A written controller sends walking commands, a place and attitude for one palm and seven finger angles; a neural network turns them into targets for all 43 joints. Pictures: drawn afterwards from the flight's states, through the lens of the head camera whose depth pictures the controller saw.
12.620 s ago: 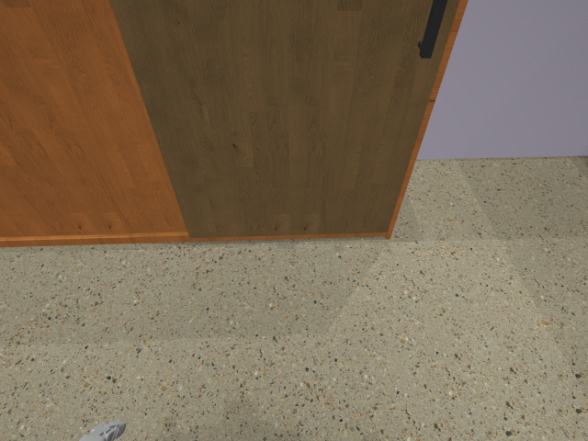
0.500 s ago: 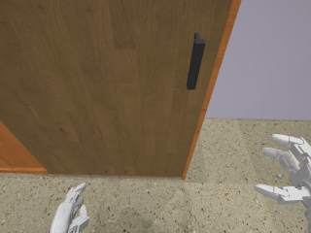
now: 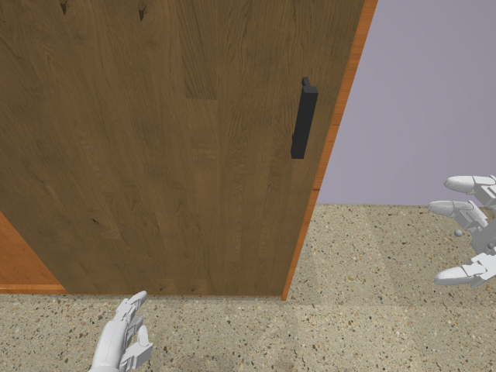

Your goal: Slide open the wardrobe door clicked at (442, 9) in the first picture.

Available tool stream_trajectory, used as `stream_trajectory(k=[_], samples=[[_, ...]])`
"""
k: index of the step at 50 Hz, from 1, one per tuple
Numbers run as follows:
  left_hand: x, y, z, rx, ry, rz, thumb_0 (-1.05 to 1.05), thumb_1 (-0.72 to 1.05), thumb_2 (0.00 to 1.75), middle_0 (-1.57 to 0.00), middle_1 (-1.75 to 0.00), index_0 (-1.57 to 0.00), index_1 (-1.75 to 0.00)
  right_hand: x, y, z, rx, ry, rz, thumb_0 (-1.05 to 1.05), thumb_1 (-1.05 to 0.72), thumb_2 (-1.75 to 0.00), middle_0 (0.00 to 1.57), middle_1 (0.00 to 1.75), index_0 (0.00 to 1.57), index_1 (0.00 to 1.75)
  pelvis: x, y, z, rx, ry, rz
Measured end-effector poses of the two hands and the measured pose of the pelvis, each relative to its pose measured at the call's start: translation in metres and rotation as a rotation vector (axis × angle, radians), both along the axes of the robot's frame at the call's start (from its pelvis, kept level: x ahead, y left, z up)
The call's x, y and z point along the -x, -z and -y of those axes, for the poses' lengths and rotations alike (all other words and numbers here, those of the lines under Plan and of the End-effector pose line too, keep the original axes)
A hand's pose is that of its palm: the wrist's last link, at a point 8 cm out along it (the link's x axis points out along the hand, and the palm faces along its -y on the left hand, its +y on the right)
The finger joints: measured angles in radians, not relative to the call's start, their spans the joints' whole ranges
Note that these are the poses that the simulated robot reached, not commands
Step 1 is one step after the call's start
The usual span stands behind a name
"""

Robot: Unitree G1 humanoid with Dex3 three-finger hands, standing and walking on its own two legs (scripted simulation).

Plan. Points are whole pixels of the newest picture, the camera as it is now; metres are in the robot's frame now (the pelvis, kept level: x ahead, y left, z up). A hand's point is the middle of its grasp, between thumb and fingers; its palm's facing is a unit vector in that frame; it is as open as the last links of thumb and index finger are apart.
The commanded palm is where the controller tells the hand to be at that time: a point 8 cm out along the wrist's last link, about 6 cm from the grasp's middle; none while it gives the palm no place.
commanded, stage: raise the hand with hooked fingers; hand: right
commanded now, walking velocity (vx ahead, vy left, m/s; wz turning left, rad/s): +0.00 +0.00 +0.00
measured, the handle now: (301, 118) +0.55 -0.10 +0.15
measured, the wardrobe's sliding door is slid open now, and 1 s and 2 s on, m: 0.00 0.00 0.00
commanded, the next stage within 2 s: move the hooked fingers beside the handle in 0.56 s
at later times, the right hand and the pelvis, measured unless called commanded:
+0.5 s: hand (453, 222) +0.28 -0.27 +0.17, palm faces +0.09 +0.99 -0.04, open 13.9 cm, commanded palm +0.25 -0.31 +0.18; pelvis +0.00 +0.00 +0.00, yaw +1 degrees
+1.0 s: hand (420, 197) +0.32 -0.25 +0.17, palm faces +0.03 +1.00 -0.02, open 14.0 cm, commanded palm +0.30 -0.29 +0.17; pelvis +0.00 +0.00 +0.00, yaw +1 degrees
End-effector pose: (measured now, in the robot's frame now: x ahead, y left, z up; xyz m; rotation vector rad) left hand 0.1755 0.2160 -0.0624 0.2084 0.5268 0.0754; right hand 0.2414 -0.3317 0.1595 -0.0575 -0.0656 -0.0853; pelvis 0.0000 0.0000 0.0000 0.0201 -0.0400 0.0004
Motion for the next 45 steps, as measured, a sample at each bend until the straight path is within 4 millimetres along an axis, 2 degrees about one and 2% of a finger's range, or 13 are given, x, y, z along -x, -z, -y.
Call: stream_trajectory(k=[8,16,36,41,45], samples=[[0.003,-0.001,-0.009,0.006,-0.023,-0.005,0.01,0.90,0.90,-0.20,-0.30,-0.20,-0.30,-0.012,-0.020,-0.002,0.002,-0.013,0.010,-0.01,0.50,-0.30,0.30,1.20,0.30,1.20,0.000,-0.003,-0.002,0.005,-0.007,0.006],[0.003,-0.003,-0.015,0.006,-0.041,-0.002,0.01,0.90,0.90,-0.20,-0.30,-0.20,-0.30,-0.012,-0.008,-0.010,-0.017,-0.013,-0.036,-0.01,0.50,-0.30,0.30,1.20,0.30,1.20,0.000,-0.003,-0.003,0.008,-0.015,0.006],[-0.002,-0.006,-0.006,0.010,-0.030,0.003,0.01,0.90,0.90,-0.20,-0.30,-0.20,-0.30,-0.012,-0.009,-0.006,-0.021,-0.004,-0.026,-0.01,0.50,-0.30,0.30,1.20,0.30,1.21,-0.001,-0.003,-0.002,0.007,-0.013,0.015],[0.000,-0.003,-0.004,0.002,-0.030,-0.013,0.01,0.90,0.90,-0.20,-0.30,-0.20,-0.30,-0.022,-0.006,-0.008,-0.035,-0.003,-0.035,-0.01,0.50,-0.30,0.30,1.20,0.30,1.21,0.000,-0.003,0.000,0.006,-0.007,0.014],[0.003,-0.001,-0.005,-0.005,-0.038,-0.027,0.01,0.90,0.90,-0.20,-0.30,-0.20,-0.30,-0.038,-0.006,-0.017,-0.035,-0.021,-0.038,-0.01,0.50,-0.30,0.30,1.20,0.30,1.21,0.001,-0.003,0.001,0.006,-0.004,0.011]])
